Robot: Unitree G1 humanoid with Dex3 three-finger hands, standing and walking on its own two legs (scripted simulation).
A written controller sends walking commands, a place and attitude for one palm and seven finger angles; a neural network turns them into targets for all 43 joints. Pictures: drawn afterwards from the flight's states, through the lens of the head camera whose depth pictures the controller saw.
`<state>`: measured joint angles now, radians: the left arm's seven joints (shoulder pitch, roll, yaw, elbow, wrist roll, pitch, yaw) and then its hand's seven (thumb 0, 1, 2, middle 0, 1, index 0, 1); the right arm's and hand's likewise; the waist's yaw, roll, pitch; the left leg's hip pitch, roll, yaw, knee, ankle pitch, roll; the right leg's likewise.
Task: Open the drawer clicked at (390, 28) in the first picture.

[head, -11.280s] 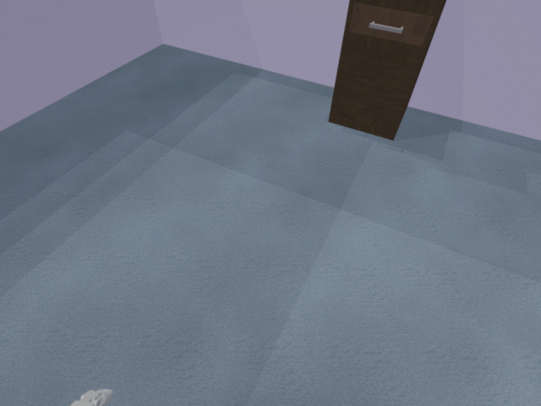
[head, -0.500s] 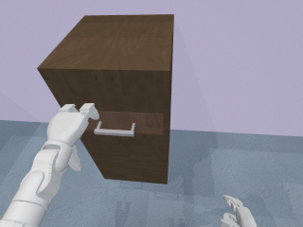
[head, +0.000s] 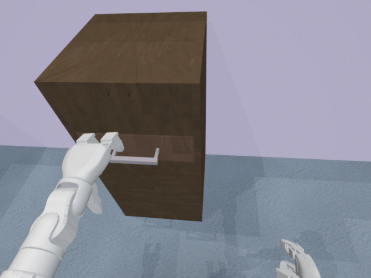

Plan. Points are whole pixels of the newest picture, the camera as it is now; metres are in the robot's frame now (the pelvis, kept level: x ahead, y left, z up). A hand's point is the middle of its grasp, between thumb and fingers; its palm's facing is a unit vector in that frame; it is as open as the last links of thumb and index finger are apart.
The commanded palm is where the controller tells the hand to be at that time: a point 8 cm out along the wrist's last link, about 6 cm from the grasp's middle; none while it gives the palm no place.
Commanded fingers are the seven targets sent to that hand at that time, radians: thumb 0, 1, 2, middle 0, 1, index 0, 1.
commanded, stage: move the hooked fingers above the handle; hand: left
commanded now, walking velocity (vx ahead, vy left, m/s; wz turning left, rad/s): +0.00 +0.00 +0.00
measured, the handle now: (134, 155) +0.49 +0.24 -0.12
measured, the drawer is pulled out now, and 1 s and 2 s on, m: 0.00 0.00 0.00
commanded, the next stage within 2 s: none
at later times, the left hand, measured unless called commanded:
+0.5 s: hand (116, 166) +0.36 +0.23 +0.00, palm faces -0.09 -0.07 -0.99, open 13.9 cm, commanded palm +0.35 +0.25 +0.06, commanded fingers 0.00 -0.50 0.30 -0.30 -1.20 -0.30 -1.20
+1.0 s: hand (124, 157) +0.42 +0.23 -0.03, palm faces -0.02 -0.04 -1.00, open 13.9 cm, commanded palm +0.40 +0.24 +0.02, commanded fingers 0.00 -0.50 0.30 -0.30 -1.20 -0.30 -1.20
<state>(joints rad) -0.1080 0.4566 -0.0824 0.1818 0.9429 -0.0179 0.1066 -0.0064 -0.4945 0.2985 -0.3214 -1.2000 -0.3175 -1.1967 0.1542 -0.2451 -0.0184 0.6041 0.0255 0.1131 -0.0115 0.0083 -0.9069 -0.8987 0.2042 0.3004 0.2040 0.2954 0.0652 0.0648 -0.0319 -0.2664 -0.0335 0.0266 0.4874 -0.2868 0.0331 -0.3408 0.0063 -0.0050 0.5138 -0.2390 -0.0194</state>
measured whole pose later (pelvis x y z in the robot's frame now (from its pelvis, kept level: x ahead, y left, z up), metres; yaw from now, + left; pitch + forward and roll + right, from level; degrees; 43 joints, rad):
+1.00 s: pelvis +0.00 +0.01 -0.04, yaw -1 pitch +17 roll +0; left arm -0.54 0.45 0.00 0.84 1.12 -0.18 0.38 0.00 -0.49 0.30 -0.32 -1.20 -0.32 -1.20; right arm 0.29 -0.24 -0.07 0.65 -0.01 0.12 -0.01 0.00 -0.91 -0.90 0.21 0.30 0.21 0.30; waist -0.05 0.02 -0.14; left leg -0.70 -0.02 0.04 0.82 -0.42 0.04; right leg -0.76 0.02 0.00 0.79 -0.34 -0.01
